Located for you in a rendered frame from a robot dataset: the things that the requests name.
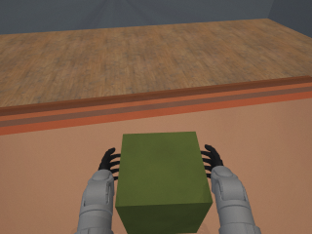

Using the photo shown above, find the robot left forearm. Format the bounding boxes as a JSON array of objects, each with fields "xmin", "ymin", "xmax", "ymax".
[{"xmin": 74, "ymin": 169, "xmax": 115, "ymax": 234}]

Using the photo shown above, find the carton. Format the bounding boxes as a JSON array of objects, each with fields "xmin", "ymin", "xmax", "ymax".
[{"xmin": 115, "ymin": 132, "xmax": 213, "ymax": 234}]

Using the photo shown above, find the left robot hand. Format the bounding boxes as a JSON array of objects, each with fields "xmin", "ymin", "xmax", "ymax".
[{"xmin": 98, "ymin": 147, "xmax": 121, "ymax": 180}]

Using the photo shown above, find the robot right forearm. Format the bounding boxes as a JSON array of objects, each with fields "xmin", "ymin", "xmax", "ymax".
[{"xmin": 211, "ymin": 166, "xmax": 261, "ymax": 234}]

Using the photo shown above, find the right robot hand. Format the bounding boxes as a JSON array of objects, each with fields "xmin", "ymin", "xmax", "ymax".
[{"xmin": 201, "ymin": 144, "xmax": 224, "ymax": 178}]

